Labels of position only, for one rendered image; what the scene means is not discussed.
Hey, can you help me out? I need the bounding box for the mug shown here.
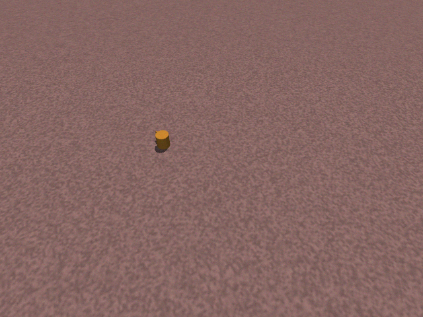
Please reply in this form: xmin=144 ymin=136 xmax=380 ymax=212
xmin=155 ymin=130 xmax=170 ymax=149

